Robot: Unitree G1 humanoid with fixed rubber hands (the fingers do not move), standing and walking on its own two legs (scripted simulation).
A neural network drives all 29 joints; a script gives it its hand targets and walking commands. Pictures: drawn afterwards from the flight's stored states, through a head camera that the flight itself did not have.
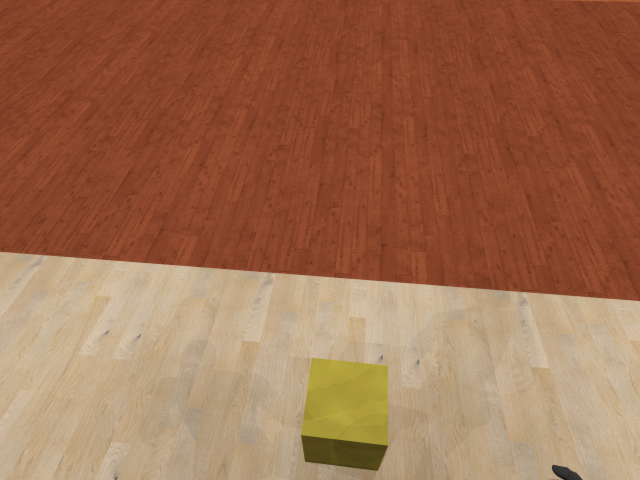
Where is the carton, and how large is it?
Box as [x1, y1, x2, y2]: [301, 358, 387, 470]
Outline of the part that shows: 312,358 301,432 305,461 377,470 387,446 387,366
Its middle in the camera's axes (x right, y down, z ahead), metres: +0.07 +0.50 +1.08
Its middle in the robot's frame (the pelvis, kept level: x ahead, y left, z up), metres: +0.43 -0.05 -0.66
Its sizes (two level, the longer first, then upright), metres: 0.210 0.200 0.250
